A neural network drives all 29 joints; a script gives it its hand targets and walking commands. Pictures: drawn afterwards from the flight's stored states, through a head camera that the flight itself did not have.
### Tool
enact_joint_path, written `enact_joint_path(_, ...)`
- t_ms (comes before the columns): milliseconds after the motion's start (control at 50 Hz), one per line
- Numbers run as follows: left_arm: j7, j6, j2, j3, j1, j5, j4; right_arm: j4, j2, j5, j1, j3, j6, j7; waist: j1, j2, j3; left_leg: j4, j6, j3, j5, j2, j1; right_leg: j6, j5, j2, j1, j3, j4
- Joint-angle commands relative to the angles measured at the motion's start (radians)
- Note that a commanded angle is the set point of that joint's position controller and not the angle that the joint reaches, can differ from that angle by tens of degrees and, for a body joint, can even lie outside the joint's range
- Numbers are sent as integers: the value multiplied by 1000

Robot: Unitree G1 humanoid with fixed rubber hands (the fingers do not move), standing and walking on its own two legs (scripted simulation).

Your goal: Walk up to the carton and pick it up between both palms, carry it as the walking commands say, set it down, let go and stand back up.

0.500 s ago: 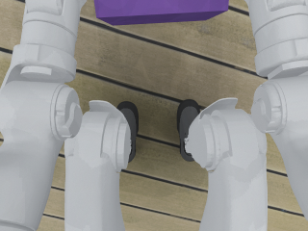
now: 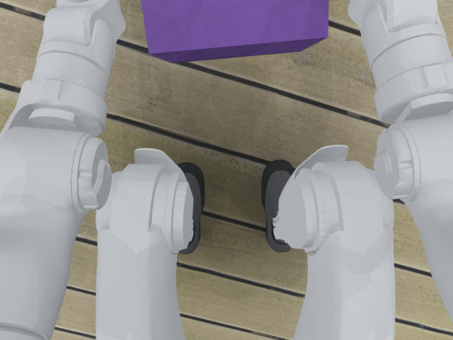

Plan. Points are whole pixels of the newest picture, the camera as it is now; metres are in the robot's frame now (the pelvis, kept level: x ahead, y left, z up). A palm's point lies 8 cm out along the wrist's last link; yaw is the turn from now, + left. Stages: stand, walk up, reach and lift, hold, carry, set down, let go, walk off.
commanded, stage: set down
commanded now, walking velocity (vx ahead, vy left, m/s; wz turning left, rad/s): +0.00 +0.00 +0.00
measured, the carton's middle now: out of the picture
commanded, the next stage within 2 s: none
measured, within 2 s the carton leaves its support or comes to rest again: neither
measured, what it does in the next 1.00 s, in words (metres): stands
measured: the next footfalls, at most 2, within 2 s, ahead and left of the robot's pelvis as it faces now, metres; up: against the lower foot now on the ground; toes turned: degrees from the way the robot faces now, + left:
none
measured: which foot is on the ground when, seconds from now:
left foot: down 0.00-1.00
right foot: down 0.00-1.00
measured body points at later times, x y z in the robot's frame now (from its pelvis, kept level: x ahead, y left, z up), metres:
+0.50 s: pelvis +0.00 +0.00 -0.01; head +0.36 -0.01 +0.25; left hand +0.55 +0.16 -0.18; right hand +0.56 -0.17 -0.18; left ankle +0.11 +0.11 -0.31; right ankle +0.11 -0.10 -0.31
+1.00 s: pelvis +0.00 +0.00 -0.01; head +0.36 -0.02 +0.24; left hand +0.55 +0.17 -0.19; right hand +0.56 -0.17 -0.18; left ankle +0.11 +0.11 -0.31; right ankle +0.11 -0.10 -0.31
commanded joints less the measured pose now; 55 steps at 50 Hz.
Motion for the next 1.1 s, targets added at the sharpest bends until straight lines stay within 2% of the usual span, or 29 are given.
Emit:
enact_joint_path(0,-257,-62,-943,-237,-691,-78,-360,-325,895,99,-675,230,-74,289,1,-68,-1611,-162,1,-7,514,-74,639,14,523,81,744,53,-188)
enact_joint_path(80,-257,-65,-940,-227,-683,-70,-314,-276,883,92,-662,210,-79,295,2,-49,-1515,-165,-1,-7,476,-71,617,7,457,78,673,57,-192)
enact_joint_path(160,-259,-69,-932,-212,-693,-66,-301,-265,868,91,-678,205,-85,298,7,-58,-1468,-166,0,-14,463,-70,593,9,437,76,644,53,-187)
enact_joint_path(260,-264,-75,-915,-206,-695,-70,-272,-241,843,81,-675,196,-92,298,-5,-62,-1401,-160,-2,-19,440,-68,560,5,411,72,609,56,-187)
enact_joint_path(280,-264,-74,-917,-206,-689,-69,-268,-236,835,79,-669,187,-94,297,-15,-54,-1392,-160,-1,-22,440,-67,558,3,415,72,607,56,-182)
enact_joint_path(300,-263,-77,-902,-205,-694,-65,-272,-226,835,79,-666,192,-93,298,-1,-56,-1383,-159,-1,-24,442,-67,558,5,418,71,598,57,-180)
enact_joint_path(340,-265,-79,-896,-196,-687,-65,-260,-224,838,76,-659,192,-94,300,-2,-73,-1359,-156,0,-18,434,-68,540,5,409,73,597,58,-183)
enact_joint_path(460,-277,-77,-890,-178,-662,-47,-227,-180,832,56,-634,174,-93,308,1,-64,-1246,-152,3,-23,394,-67,471,2,381,69,555,69,-181)
enact_joint_path(480,-280,-76,-888,-176,-657,-48,-218,-187,817,54,-638,170,-95,307,-7,-67,-1239,-152,3,-25,397,-66,474,3,381,69,555,65,-182)
enact_joint_path(520,-284,-75,-879,-166,-651,-40,-206,-165,829,48,-619,163,-92,312,7,-62,-1192,-152,3,-16,374,-66,438,0,367,67,547,74,-187)
enact_joint_path(540,-285,-76,-876,-168,-646,-44,-208,-171,817,47,-624,160,-93,312,-4,-67,-1192,-152,3,-20,377,-66,448,4,370,66,546,68,-183)
enact_joint_path(680,-299,-76,-850,-147,-631,-26,-178,-131,813,24,-591,150,-88,321,9,-72,-1087,-145,6,-20,336,-61,380,1,341,62,516,81,-181)
enact_joint_path(760,-308,-71,-843,-130,-609,-10,-157,-111,806,7,-565,128,-87,326,-1,-65,-1022,-142,6,-20,311,-56,340,-3,326,60,490,85,-180)
enact_joint_path(900,-318,-70,-826,-113,-575,9,-137,-84,798,-15,-529,112,-81,336,8,-62,-947,-141,5,-18,295,-51,316,-4,311,56,470,94,-181)
enact_joint_path(920,-320,-69,-831,-111,-578,9,-129,-80,799,-26,-529,99,-81,338,-9,-67,-940,-142,7,-28,290,-52,311,-5,306,58,459,91,-177)
enact_joint_path(940,-321,-69,-822,-107,-578,11,-132,-84,789,-24,-532,102,-81,339,4,-61,-928,-139,6,-26,288,-52,305,-5,305,54,460,96,-176)
enact_joint_path(1040,-323,-72,-806,-87,-550,29,-128,-70,772,-39,-506,82,-84,338,-6,-66,-911,-140,4,-30,287,-50,312,0,304,54,462,88,-178)
enact_joint_path(1080,-321,-71,-790,-77,-537,40,-119,-69,760,-45,-498,72,-85,337,5,-59,-900,-142,4,-29,292,-50,320,1,300,54,444,87,-177)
